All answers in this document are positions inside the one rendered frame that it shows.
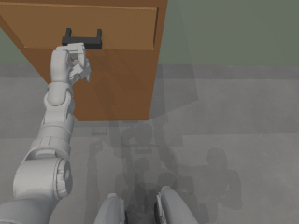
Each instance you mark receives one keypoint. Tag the right robot thigh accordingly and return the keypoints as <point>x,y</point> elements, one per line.
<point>173,208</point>

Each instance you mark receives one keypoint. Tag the left robot thigh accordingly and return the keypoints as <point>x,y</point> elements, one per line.
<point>111,211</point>

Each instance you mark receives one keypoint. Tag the cabinet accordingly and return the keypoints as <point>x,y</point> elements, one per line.
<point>121,80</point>

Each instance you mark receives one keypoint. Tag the handle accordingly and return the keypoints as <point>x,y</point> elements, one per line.
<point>89,42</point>

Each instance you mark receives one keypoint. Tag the robot thigh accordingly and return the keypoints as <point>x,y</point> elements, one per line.
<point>173,208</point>
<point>111,211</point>

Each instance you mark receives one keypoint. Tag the left robot hand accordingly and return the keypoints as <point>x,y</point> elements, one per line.
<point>62,69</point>

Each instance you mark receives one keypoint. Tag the robot left upper arm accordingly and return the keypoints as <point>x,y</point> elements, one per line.
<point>39,186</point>

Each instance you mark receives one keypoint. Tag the drawer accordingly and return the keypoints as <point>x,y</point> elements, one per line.
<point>44,25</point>

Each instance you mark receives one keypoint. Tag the robot left forearm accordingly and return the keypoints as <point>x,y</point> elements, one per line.
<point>56,128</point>

